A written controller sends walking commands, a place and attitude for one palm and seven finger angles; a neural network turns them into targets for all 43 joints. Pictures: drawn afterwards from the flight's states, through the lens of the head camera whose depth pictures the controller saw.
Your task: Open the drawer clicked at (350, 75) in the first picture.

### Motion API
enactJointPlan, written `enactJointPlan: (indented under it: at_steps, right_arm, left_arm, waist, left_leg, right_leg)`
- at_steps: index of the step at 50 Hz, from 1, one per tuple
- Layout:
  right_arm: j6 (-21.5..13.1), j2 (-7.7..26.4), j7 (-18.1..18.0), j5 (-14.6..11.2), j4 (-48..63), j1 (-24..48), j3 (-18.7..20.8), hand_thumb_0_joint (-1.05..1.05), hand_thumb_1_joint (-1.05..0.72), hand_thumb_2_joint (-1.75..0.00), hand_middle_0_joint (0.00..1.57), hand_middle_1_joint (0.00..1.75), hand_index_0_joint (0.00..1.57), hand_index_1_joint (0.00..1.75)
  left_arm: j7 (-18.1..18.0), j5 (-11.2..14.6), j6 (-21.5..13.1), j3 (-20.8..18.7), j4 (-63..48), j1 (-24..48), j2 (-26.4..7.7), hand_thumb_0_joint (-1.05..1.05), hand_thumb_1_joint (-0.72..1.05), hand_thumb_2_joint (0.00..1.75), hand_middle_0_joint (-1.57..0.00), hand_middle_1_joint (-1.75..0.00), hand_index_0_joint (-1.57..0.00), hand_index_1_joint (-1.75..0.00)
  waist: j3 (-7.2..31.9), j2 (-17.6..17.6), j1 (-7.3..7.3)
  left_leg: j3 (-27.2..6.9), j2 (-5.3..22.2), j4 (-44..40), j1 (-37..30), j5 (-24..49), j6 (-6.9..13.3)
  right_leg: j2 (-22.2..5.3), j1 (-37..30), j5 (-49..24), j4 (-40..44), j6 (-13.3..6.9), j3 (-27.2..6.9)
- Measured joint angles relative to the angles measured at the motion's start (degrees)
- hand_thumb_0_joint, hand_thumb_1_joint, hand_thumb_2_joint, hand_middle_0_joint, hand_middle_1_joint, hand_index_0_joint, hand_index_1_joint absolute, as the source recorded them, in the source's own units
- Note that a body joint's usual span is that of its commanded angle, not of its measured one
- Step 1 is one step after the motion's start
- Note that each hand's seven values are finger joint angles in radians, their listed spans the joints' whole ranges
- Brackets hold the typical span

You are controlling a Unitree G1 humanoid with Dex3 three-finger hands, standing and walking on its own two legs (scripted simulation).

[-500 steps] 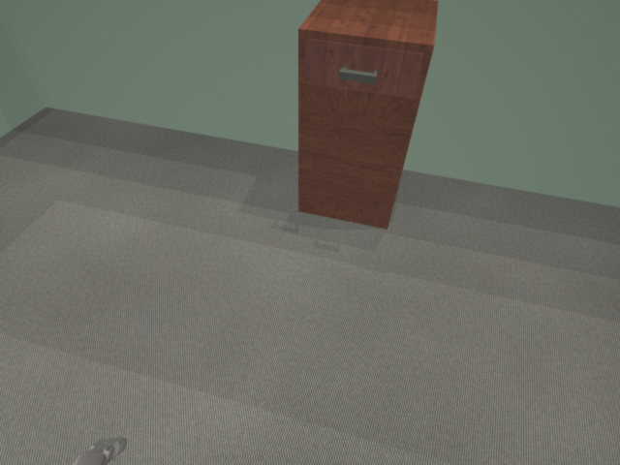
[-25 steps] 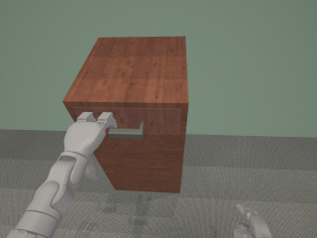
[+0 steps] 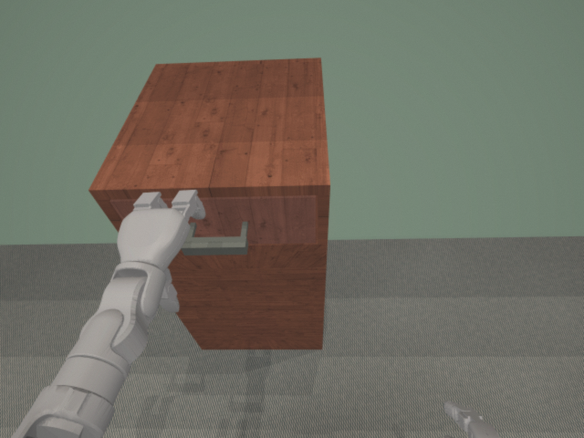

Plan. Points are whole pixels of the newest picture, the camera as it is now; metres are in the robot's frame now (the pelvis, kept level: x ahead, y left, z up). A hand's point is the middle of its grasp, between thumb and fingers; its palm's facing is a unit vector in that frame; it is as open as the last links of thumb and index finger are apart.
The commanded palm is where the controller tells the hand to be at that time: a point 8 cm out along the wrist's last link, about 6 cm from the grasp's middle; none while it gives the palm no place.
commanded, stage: move the hooked fingers above the handle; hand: left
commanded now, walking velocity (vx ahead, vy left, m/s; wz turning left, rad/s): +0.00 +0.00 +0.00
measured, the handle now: (217, 236) +0.46 +0.19 -0.06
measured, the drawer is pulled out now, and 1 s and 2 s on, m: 0.00 0.00 0.00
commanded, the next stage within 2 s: none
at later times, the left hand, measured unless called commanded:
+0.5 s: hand (183, 249) +0.39 +0.22 +0.01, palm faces -0.10 -0.04 -0.99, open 13.8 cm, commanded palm +0.38 +0.20 +0.07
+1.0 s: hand (190, 250) +0.40 +0.21 -0.01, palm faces -0.10 -0.03 -0.99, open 13.8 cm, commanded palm +0.38 +0.20 +0.06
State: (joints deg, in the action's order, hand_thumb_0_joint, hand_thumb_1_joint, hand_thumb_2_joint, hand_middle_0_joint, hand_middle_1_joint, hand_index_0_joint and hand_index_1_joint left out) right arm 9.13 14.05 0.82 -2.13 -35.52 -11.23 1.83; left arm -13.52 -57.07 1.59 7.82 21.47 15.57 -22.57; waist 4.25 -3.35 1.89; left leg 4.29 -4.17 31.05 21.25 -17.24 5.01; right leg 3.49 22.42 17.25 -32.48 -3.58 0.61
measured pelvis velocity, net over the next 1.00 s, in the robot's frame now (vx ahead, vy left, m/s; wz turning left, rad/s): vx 0.00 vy -0.03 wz -0.01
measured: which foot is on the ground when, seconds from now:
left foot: down 0.00-1.00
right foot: down 0.00-1.00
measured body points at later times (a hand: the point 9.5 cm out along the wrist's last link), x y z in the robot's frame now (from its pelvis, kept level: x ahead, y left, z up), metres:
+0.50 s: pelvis +0.01 -0.02 +0.00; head +0.06 -0.04 +0.44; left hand +0.39 +0.22 +0.06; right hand +0.12 -0.27 -0.14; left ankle -0.02 +0.06 -0.73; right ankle -0.01 -0.08 -0.73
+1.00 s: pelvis +0.00 -0.03 -0.01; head +0.05 -0.05 +0.44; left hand +0.40 +0.21 +0.05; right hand +0.09 -0.27 -0.14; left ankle -0.02 +0.06 -0.73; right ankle -0.01 -0.08 -0.73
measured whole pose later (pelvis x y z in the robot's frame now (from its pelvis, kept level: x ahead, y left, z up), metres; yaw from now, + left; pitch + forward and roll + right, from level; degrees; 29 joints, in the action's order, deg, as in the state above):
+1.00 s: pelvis +0.00 -0.03 -0.01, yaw -1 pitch +13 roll +1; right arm 10.6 13.0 -0.4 -2.7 -36.4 -14.6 1.2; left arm -18.8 -58.1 5.4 4.6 49.9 29.3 -22.3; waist 6.9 -2.0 -2.7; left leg 4.7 -2.3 35.4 29.5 -18.5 3.4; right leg 5.2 30.7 17.9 -36.2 -5.3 0.6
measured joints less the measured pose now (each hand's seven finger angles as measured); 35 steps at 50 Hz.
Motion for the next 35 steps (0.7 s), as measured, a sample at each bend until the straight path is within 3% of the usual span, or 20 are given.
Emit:
enactJointPlan:
  at_steps: [4,6,11,16,21,26,31,35]
  right_arm:
    - [0.35,0.33,-0.01,-0.58,-0.18,-0.55,-0.12,0.01,-0.9,-0.89,0.2,0.3,0.19,0.3]
    - [0.43,0.34,-0.23,-0.58,-0.18,-0.81,-0.22,0.01,-0.9,-0.89,0.2,0.3,0.19,0.3]
    - [0.07,0.06,-1.05,-0.03,-0.23,-1.3,0.08,0.01,-0.9,-0.89,0.2,0.3,0.2,0.3]
    - [-0.48,0.09,-1.3,0.33,-0.72,-1.23,0.56,0.01,-0.9,-0.89,0.2,0.3,0.2,0.3]
    - [-0.13,0.32,-0.91,-0.06,-0.94,-1.42,0.3,0.01,-0.9,-0.89,0.2,0.3,0.19,0.3]
    - [0.32,0.36,-0.89,-0.55,-0.8,-2.68,0.29,0.01,-0.9,-0.89,0.2,0.3,0.2,0.3]
    - [-0.32,0.41,-1.5,0.31,-1.4,-3.71,1.28,0.01,-0.9,-0.89,0.2,0.3,0.2,0.3]
    - [-0.68,0.5,-1.45,1.2,-2.35,-3.3,1.68,0.01,-0.9,-0.89,0.2,0.3,0.2,0.3]
  left_arm:
    - [0.84,0.87,3.46,0.69,4.47,1.8,0.42,0.0,-0.49,0.3,-0.32,-1.2,-0.31,-1.2]
    - [1.99,1.1,3.61,1.52,6.14,2.36,0.69,0.0,-0.49,0.3,-0.32,-1.2,-0.31,-1.2]
    - [2.71,0.4,-1.18,2.61,7.44,3.18,1.11,-0.01,-0.48,0.3,-0.32,-1.2,-0.32,-1.2]
    - [-1.61,-1.66,-4.77,0.53,9.47,5.63,0.91,0.0,-0.49,0.3,-0.32,-1.2,-0.32,-1.2]
    - [-4.13,-1.35,-0.4,-2.03,15.59,8.59,0.15,0.0,-0.48,0.3,-0.32,-1.2,-0.32,-1.2]
    - [-0.49,0.27,2.15,-0.63,19.92,9.7,-0.52,0.0,-0.48,0.3,-0.32,-1.2,-0.31,-1.2]
    - [0.84,-0.25,-4.64,2.0,18.33,10.19,0.78,-0.01,-0.48,0.3,-0.32,-1.2,-0.31,-1.2]
    - [-4.26,-3.04,-9.22,0.4,18.38,11.9,1.98,-0.01,-0.48,0.3,-0.32,-1.2,-0.32,-1.2]
  waist:
    - [0.47,-0.19,-0.29]
    - [0.51,0.01,-0.5]
    - [0.5,0.96,-1.07]
    - [1.16,1.21,-1.67]
    - [2.03,0.75,-2.04]
    - [2.1,0.83,-2.49]
    - [1.73,1.32,-2.87]
    - [2.84,1.34,-3.65]
  left_leg:
    - [-0.18,0.14,-0.02,0.49,0.05,-0.13]
    - [-0.35,0.21,0.05,0.69,0.04,-0.21]
    - [-0.59,0.52,0.94,1.5,-0.42,-0.52]
    - [-0.21,0.84,2.54,3.49,-1.21,-0.85]
    - [0.39,1.21,2.86,5.03,-1.39,-1.08]
    - [-0.24,1.4,2.76,5.73,-1.27,-1.29]
    - [-1.37,1.22,4.3,7.16,-1.82,-1.35]
    - [-0.99,1.21,6.55,9.78,-2.85,-1.31]
  right_leg:
    - [0.14,0.4,-0.06,0.15,-0.16,0.18]
    - [0.21,0.53,-0.06,0.2,-0.29,0.35]
    - [0.5,1.18,0.29,-0.37,-0.72,0.64]
    - [0.79,3.35,0.97,-2.09,-1.08,0.39]
    - [1.15,5.18,1.02,-2.63,-1.23,-0.16]
    - [1.33,5.47,0.79,-1.94,-1.45,0.43]
    - [1.11,6.3,1.42,-2.78,-1.65,1.63]
    - [1.04,9.13,2.49,-5.33,-1.64,1.46]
